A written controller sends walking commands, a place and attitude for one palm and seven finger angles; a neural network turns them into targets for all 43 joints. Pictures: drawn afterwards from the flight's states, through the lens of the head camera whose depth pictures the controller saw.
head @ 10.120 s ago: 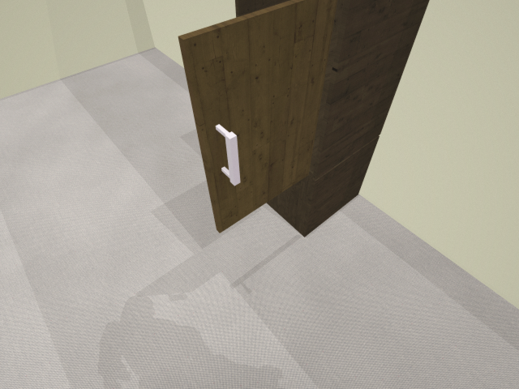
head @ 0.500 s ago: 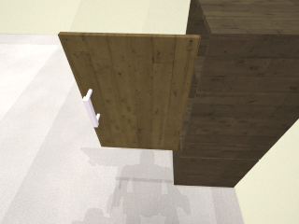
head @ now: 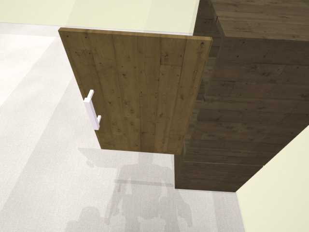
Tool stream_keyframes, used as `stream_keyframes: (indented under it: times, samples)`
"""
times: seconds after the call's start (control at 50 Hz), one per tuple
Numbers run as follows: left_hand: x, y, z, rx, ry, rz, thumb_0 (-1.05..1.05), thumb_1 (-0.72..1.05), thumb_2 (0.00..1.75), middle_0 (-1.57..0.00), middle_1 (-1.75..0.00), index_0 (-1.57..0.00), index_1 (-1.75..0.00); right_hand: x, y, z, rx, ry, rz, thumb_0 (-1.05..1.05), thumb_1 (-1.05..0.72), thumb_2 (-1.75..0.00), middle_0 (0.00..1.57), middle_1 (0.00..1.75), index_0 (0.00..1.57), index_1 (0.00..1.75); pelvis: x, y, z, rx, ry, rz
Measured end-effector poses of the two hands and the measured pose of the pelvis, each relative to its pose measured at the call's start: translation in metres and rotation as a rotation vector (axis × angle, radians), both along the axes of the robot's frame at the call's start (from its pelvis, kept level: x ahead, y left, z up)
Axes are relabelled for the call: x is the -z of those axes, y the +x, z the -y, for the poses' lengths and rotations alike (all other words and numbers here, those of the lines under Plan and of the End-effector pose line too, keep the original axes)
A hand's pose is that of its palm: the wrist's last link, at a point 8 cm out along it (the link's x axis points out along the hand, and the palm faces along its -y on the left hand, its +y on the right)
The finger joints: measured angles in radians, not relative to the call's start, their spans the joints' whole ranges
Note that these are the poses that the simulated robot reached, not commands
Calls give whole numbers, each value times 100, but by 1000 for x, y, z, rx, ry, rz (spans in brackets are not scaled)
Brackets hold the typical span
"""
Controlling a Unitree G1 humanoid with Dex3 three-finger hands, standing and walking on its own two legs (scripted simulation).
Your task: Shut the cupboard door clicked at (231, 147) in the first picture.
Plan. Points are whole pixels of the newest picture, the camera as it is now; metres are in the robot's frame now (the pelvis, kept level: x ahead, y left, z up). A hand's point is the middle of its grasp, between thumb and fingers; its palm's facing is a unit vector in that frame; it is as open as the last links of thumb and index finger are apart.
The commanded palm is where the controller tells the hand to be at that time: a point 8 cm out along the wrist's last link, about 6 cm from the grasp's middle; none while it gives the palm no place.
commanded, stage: come to a stop and stand still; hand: left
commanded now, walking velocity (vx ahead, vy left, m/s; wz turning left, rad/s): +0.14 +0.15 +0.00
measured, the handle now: (93, 110) +0.49 +0.25 -0.03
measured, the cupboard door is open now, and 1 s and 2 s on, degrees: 89 89 89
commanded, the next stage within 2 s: look again from close up in 1.02 s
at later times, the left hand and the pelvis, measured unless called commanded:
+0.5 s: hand out of the picture +0.05 +0.19 -0.17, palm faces -0.01 -0.97 -0.26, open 7.4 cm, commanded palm none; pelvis +0.01 +0.01 -0.01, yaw -1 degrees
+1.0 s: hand out of the picture +0.02 +0.16 -0.18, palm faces -0.01 -0.98 -0.20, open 7.4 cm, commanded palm none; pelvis +0.02 -0.01 +0.00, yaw +0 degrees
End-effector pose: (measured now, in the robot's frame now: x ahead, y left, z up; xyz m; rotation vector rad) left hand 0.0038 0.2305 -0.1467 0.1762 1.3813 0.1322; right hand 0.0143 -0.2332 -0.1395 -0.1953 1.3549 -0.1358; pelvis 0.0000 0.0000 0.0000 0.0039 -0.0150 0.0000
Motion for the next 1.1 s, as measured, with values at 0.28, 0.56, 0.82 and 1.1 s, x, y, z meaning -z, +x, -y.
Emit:
stream_keyframes:
  times: [0.28,0.56,0.82,1.1]
  samples:
    - [4,16,-9,-23,31,23,0,90,90,-20,-30,-20,-30,14,18,-17,-1,23,43,0,-92,-90,20,30,20,30,11,17,-11,-11,-6,1]
    - [-9,40,-8,27,48,91,0,90,90,-20,-30,-20,-30,12,23,-7,8,34,72,1,-93,-90,20,30,20,30,5,9,-3,11,7,10]
    - [-4,20,12,9,13,13,0,90,90,-20,-30,-20,-30,9,1,0,18,35,-29,0,-92,-90,20,30,20,30,1,12,9,6,7,-5]
    - [-1,13,26,-14,-4,-26,0,90,90,-20,-30,-20,-30,7,7,6,21,26,-48,0,-92,-90,20,30,20,30,0,18,17,1,5,-8]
